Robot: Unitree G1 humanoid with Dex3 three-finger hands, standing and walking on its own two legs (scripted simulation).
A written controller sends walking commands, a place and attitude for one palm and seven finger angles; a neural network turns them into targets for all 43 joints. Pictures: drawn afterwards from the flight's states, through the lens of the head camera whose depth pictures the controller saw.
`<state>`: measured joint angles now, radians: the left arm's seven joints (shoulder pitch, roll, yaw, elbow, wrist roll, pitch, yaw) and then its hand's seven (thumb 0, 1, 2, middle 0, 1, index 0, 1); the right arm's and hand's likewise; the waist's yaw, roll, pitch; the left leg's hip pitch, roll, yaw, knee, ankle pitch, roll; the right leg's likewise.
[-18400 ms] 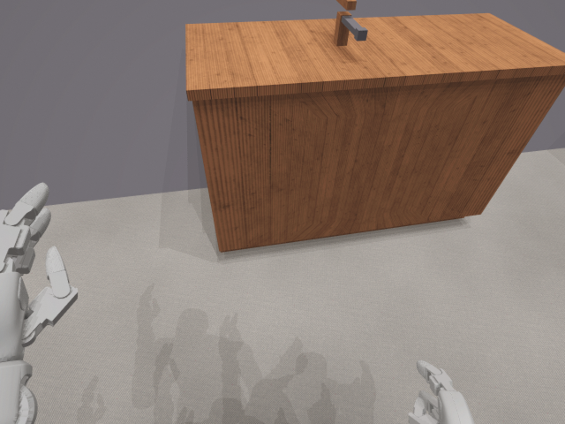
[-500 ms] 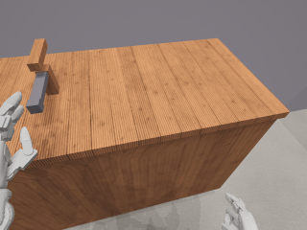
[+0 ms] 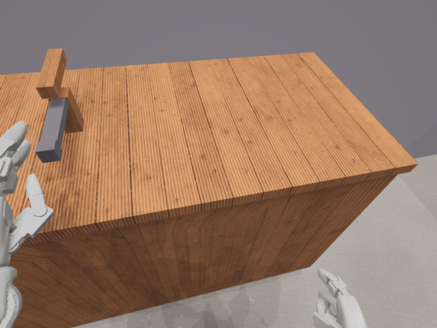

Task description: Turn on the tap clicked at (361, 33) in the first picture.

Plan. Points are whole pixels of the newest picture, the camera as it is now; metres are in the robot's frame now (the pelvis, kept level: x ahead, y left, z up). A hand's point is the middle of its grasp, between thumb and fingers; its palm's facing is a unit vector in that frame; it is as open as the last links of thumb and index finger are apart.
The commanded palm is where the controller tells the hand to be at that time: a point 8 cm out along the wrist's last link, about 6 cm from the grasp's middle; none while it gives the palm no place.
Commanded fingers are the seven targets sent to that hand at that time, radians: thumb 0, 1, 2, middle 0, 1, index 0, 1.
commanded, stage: come to a stop and stand still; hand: left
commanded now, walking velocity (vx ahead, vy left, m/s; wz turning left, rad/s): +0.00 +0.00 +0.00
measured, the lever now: (49, 151) +0.35 +0.33 +0.13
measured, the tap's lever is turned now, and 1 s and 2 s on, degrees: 0 0 0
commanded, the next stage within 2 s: look again from close up in 0.04 s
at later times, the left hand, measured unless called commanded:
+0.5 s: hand (42, 209) +0.22 +0.26 +0.16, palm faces +0.43 -0.83 -0.35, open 7.4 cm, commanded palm +0.16 +0.29 +0.18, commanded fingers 0.00 0.90 0.90 -0.20 -0.30 -0.20 -0.30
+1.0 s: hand (41, 224) +0.20 +0.24 +0.17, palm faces +0.59 -0.75 -0.30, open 7.4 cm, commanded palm +0.14 +0.27 +0.18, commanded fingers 0.00 0.90 0.90 -0.20 -0.30 -0.20 -0.30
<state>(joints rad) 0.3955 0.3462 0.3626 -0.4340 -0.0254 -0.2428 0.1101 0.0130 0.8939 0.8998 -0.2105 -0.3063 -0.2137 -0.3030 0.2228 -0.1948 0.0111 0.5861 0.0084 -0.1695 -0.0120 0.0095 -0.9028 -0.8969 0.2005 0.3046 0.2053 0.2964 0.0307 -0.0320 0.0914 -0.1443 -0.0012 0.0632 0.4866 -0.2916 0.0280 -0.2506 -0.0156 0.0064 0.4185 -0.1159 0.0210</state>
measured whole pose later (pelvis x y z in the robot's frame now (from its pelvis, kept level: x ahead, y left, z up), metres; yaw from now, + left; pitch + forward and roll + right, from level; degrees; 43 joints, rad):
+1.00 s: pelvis -0.01 -0.06 -0.01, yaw +6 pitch -2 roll +0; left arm 0.18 0.38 0.34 -0.29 -0.10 0.01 0.14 0.01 0.89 0.90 -0.21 -0.31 -0.21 -0.30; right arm 0.12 -0.25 0.03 0.69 0.01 -0.12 -0.07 0.01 -0.90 -0.90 0.20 0.30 0.21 0.30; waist 0.09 0.04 0.00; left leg -0.27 0.02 -0.06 0.63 -0.33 -0.03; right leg -0.35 0.00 -0.10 0.60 -0.22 -0.04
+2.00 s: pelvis +0.03 -0.03 -0.01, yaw +6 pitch -2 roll +0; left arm 0.41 0.29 0.29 -0.63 -0.22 0.25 0.11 0.02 0.90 0.90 -0.21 -0.31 -0.21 -0.30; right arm 0.16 -0.23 0.06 0.64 0.05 -0.21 -0.10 0.01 -0.90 -0.90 0.20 0.30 0.21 0.30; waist 0.10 0.05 -0.05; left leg -0.19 0.00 -0.05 0.58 -0.36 -0.01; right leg -0.28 -0.02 -0.08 0.58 -0.26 -0.02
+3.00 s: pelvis +0.03 -0.05 -0.01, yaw +7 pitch -2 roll +0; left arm 0.37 0.29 0.33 -0.59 -0.28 0.33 0.10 0.02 0.90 0.90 -0.21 -0.31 -0.21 -0.30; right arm 0.17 -0.24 0.06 0.66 0.07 -0.24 -0.11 0.01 -0.90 -0.90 0.20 0.30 0.20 0.30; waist 0.10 0.07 -0.05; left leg -0.18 0.01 -0.07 0.57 -0.36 -0.03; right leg -0.27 -0.01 -0.11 0.57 -0.26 -0.04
